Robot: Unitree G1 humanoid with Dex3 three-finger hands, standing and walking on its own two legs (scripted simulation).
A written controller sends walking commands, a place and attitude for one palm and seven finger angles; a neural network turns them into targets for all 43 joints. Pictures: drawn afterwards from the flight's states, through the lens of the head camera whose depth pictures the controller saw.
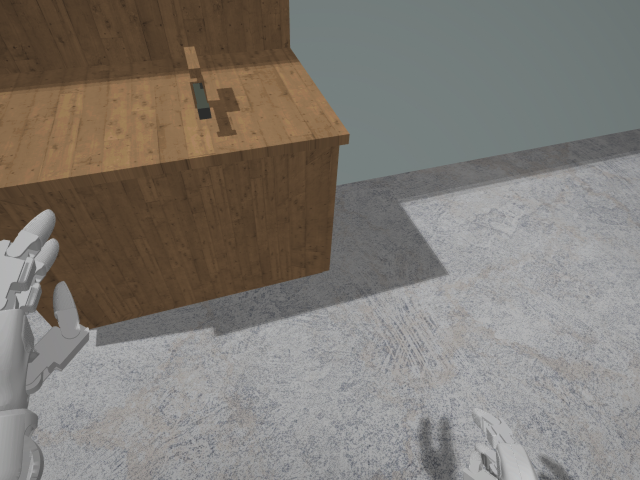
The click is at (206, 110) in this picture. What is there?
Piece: tap's lever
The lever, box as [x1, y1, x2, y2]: [196, 103, 211, 119]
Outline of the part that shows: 196,104 200,119 211,117 208,103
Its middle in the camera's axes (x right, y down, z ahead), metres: -0.28 -0.30 +0.92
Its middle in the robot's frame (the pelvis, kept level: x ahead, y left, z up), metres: +0.88 +0.33 +0.00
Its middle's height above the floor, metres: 0.77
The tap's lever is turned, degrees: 0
